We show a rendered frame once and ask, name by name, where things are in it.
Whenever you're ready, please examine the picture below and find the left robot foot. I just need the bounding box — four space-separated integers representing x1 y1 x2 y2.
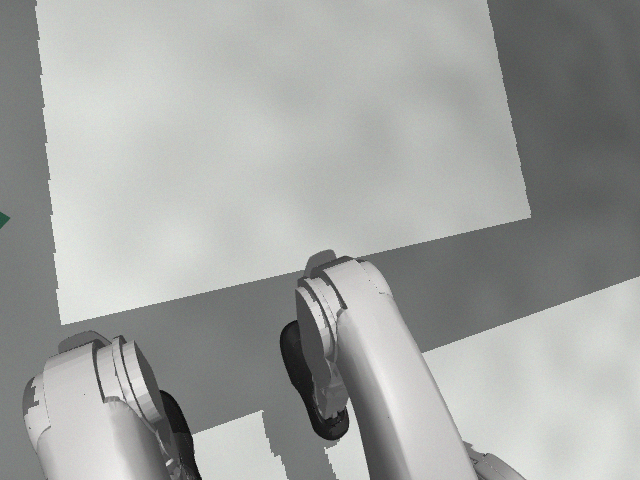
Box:
159 390 202 480

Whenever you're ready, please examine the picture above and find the right robot foot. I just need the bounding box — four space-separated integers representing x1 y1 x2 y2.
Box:
280 320 349 440

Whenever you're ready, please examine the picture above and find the cube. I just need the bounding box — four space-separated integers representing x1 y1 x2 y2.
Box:
0 212 10 229

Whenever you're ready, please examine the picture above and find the right robot hand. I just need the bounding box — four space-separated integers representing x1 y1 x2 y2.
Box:
463 441 526 480

